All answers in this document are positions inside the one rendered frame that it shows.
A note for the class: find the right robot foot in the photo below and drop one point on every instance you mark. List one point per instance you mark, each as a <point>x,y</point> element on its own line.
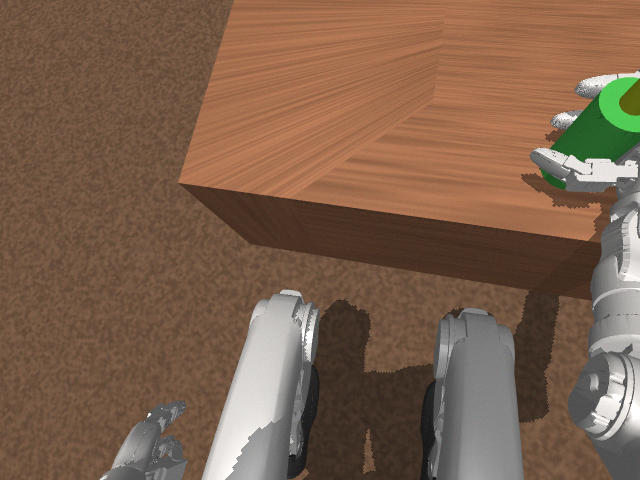
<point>427,432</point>

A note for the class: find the right robot arm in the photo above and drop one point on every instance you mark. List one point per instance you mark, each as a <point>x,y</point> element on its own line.
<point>605,401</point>

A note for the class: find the bottle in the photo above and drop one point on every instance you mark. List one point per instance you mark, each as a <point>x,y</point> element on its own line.
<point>607,128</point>

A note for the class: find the left robot foot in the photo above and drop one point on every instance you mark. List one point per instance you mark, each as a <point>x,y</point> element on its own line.
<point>296,463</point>

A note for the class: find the left robot hand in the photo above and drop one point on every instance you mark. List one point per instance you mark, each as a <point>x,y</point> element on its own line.
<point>143,448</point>

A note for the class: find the right robot hand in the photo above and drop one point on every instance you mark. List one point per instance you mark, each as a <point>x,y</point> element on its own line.
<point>593,174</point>

